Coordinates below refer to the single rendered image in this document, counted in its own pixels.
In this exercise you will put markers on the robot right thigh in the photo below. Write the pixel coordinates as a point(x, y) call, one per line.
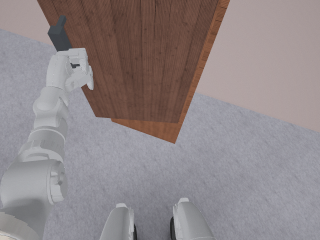
point(190, 220)

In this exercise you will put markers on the robot left forearm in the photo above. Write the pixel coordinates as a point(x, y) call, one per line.
point(48, 135)

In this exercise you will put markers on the right robot shin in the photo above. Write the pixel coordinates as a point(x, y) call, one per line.
point(178, 233)

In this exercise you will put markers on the cupboard door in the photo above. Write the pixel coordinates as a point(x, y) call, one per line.
point(143, 53)

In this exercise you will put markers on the left robot upper arm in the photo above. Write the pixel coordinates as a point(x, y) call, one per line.
point(30, 190)

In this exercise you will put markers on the left robot hand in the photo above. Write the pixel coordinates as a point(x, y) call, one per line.
point(60, 73)

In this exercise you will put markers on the handle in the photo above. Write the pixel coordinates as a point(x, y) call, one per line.
point(59, 37)

